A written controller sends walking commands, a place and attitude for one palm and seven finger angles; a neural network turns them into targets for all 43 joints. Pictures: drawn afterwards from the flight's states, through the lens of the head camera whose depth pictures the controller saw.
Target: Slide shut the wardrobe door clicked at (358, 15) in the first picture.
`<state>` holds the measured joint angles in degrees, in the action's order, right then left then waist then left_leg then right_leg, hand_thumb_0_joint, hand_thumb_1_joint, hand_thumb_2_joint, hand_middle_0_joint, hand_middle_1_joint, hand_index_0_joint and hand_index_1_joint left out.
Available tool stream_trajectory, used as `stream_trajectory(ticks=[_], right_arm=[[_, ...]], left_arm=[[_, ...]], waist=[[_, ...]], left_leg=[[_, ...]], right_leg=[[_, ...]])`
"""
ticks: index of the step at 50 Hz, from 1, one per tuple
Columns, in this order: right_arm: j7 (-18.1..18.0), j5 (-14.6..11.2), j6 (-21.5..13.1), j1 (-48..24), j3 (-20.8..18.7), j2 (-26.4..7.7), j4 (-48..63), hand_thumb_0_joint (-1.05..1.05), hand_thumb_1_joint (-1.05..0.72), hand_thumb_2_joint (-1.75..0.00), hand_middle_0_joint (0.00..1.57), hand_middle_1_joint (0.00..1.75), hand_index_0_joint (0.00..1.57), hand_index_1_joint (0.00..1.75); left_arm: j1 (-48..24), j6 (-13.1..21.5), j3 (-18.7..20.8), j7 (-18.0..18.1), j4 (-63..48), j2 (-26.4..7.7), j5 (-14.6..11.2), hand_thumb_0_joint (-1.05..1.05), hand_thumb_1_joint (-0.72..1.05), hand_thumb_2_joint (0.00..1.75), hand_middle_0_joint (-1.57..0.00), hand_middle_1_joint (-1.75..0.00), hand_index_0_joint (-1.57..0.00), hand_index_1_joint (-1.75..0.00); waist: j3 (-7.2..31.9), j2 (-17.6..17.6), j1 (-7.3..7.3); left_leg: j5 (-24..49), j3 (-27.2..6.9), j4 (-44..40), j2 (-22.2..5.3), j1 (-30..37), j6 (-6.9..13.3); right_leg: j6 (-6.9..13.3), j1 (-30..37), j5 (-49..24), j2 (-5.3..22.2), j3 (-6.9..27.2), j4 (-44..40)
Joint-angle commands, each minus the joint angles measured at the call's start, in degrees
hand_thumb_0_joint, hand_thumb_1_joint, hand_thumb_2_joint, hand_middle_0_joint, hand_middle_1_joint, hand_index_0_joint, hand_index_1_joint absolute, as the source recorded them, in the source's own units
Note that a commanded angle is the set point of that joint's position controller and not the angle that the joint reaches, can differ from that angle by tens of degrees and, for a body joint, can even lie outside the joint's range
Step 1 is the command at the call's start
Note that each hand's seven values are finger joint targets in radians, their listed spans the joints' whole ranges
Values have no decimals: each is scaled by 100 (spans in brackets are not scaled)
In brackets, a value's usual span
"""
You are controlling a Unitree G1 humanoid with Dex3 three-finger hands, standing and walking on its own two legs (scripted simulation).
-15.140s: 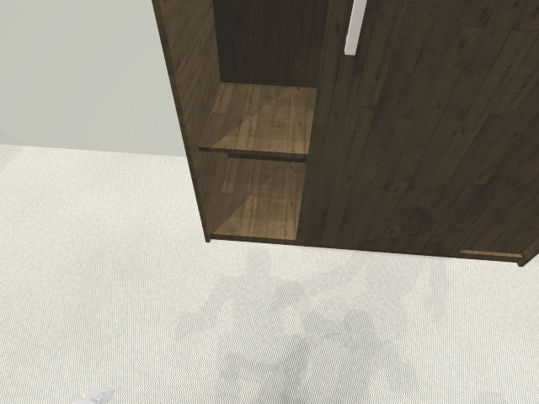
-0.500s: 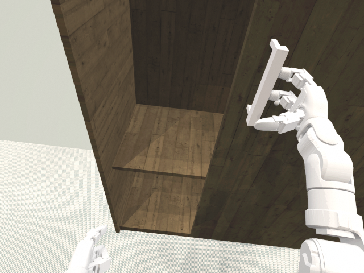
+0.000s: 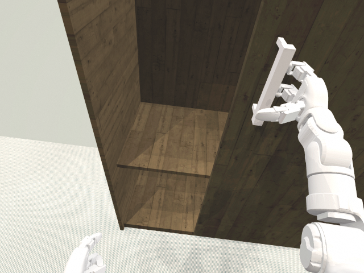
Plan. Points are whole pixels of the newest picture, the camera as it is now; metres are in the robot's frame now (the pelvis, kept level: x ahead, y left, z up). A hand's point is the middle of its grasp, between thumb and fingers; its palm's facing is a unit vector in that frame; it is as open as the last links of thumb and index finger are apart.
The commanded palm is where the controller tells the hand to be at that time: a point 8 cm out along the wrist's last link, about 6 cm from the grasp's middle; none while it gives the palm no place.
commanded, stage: feel for the door with the fingertips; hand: right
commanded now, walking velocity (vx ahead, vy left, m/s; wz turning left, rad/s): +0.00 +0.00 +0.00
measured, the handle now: (268, 84) +0.47 -0.15 +0.23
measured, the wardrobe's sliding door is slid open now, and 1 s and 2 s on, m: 0.38 0.38 0.38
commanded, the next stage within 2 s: slide the fingers in behind the handle in 0.14 s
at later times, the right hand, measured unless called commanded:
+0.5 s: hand (277, 97) +0.41 -0.15 +0.24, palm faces +0.05 +1.00 +0.00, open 14.0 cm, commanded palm +0.38 -0.21 +0.23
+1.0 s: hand (278, 99) +0.40 -0.15 +0.24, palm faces +0.08 +1.00 -0.01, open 14.3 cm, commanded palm +0.37 -0.19 +0.23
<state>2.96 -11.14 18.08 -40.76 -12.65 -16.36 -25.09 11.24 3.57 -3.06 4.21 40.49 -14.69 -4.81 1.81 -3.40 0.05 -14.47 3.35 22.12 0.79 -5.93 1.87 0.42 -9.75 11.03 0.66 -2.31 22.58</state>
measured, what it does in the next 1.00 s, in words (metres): stands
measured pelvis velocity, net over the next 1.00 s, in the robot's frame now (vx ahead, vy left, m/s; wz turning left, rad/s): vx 0.00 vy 0.00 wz -0.01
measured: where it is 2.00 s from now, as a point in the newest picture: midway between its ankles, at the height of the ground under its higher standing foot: outside the picture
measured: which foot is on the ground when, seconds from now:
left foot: down 0.00-1.00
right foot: down 0.00-1.00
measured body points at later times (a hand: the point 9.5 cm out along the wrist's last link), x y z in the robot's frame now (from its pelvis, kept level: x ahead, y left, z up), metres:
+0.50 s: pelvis +0.00 -0.01 +0.00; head -0.02 +0.02 +0.45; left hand +0.16 +0.23 -0.10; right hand +0.40 -0.21 +0.24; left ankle -0.03 +0.09 -0.74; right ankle +0.01 -0.12 -0.74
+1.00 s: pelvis +0.00 +0.00 +0.00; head -0.02 +0.02 +0.45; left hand +0.18 +0.22 -0.09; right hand +0.39 -0.20 +0.24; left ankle -0.03 +0.09 -0.74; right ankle +0.01 -0.12 -0.74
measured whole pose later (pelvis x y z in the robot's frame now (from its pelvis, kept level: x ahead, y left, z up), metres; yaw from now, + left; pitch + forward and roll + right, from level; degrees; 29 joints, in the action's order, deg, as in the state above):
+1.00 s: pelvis +0.00 +0.00 +0.00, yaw +0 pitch -2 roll +0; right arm 0.0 -11.1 21.1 -36.7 -10.3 -13.6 -16.8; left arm 9.3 2.9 -3.2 3.6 39.5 -14.0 -4.7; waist 1.8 -3.3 -1.2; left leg -14.6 3.5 21.7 0.4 -4.7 1.5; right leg 0.7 -8.9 11.3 0.2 -2.1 22.6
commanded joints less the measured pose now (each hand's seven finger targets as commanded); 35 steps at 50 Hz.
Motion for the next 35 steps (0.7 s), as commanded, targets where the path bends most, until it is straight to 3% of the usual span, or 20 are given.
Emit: stream_trajectory(ticks=[1, 3, 5, 11, 13, 14, 17, 20, 22, 25, 27, 31, 32, 35], right_arm=[[-8, -6, -474, -2820, -424, -1353, 1277, 0, 50, -30, 30, 120, 30, 120], [5, -25, -498, -2842, -249, -1143, 1253, 0, 50, -30, 30, 120, 30, 120], [10, -29, -486, -2920, -410, -1337, 1155, 0, 50, -30, 30, 120, 30, 120], [45, -25, -542, -2916, -424, -1353, 1173, 0, 50, -30, 30, 120, 30, 120], [72, -20, -551, -2882, -150, -1036, 1211, 0, 50, -30, 30, 120, 30, 120], [50, -31, -523, -2796, -279, -1148, 1124, 0, 50, -30, 30, 120, 30, 120], [25, -54, -480, -2694, -236, -1020, 1357, 0, 50, -30, 30, 120, 30, 120], [-47, -32, -439, -2436, -434, -1223, 1454, 0, 50, -30, 30, 120, 30, 120], [-54, -36, -372, -2507, -292, -1055, 1599, 0, 50, -30, 30, 120, 30, 120], [-102, -25, -330, -2458, -500, -1325, 1650, 0, 50, -30, 30, 120, 30, 120], [-89, -30, -336, -2535, -239, -1023, 2036, 0, 50, -30, 30, 120, 30, 120], [-54, -120, -267, -2177, -67, -724, 2179, 0, 50, -30, 30, 120, 30, 120], [-61, -121, -193, -2200, -179, -866, 2076, 0, 50, -30, 30, 120, 30, 120], [-104, -103, -74, -2369, -26, -749, 2019, 0, 50, -30, 30, 120, 30, 120]], left_arm=[[-705, 292, 209, 27, -887, -625, 27, 0, 90, 90, -20, -30, -20, -30], [-669, 297, 217, 22, -872, -616, 28, 0, 90, 90, -20, -30, -20, -30], [-615, 314, 226, 38, -841, -650, 27, 0, 90, 90, -20, -30, -20, -30], [-534, 355, 244, 31, -833, -658, 35, 0, 90, 90, -20, -30, -20, -30], [-549, 353, 245, 16, -845, -632, 27, 0, 90, 90, -20, -30, -20, -30], [-537, 356, 254, 14, -832, -647, 18, 0, 90, 90, -20, -30, -20, -30], [-598, 367, 253, -8, -892, -630, 23, 0, 90, 90, -20, -30, -20, -30], [-641, 318, 240, -26, -900, -635, 36, 0, 90, 90, -20, -30, -20, -30], [-718, 301, 234, -16, -935, -610, 28, 0, 90, 90, -20, -30, -20, -30], [-772, 258, 218, 9, -932, -619, 42, 0, 90, 90, -20, -30, -20, -30], [-843, 275, 202, -1, -1011, -568, 40, 0, 90, 90, -20, -30, -20, -30], [-921, 281, 184, -32, -1015, -549, 35, 0, 90, 90, -20, -30, -20, -30], [-925, 261, 187, -18, -980, -570, 30, 0, 90, 90, -20, -30, -20, -30], [-982, 215, 167, 2, -963, -561, 19, 0, 90, 90, -20, -30, -20, -30]], waist=[[1566, 378, -51], [1524, 499, -5], [1515, 413, 0], [1688, 388, -7], [1610, 301, 19], [1566, 391, 14], [1629, 325, -28], [1611, 437, -99], [1537, 386, -60], [1497, 504, -86], [1676, 190, -62], [1617, 338, -71], [1548, 404, -67], [1331, 406, -24]], left_leg=[[1955, -239, -243, -55, 9, -81], [1918, -209, -265, -43, -31, -77], [1878, -234, -274, -36, -83, -84], [2008, -215, -217, -24, -26, -69], [2001, -188, -216, -21, -87, -58], [1903, -176, -238, -6, -143, -63], [1911, -169, -209, 2, -162, -56], [1990, -157, -190, 3, -36, -50], [1925, -164, -212, -3, -127, -66], [1856, -190, -253, -11, -55, -81], [1927, -191, -218, -11, -62, -59], [2087, -153, -203, 5, -49, -57], [2049, -149, -215, 4, -77, -63], [1714, -161, -296, -7, -202, -72]], right_leg=[[273, 895, -1238, -106, 209, -16], [279, 907, -1249, -96, 222, 12], [280, 905, -1188, -98, 224, 0], [267, 988, -1372, -89, 248, 21], [264, 1015, -1406, -88, 234, 51], [259, 1004, -1325, -75, 258, 33], [246, 1098, -1395, -67, 267, 22], [237, 1013, -1468, -64, 274, 8], [244, 1047, -1407, -60, 242, 1], [256, 963, -1293, -67, 230, -22], [238, 1175, -1440, -72, 238, -8], [220, 1214, -1558, -71, 265, 27], [214, 1159, -1501, -66, 259, 15], [224, 1047, -1208, -75, 264, -31]])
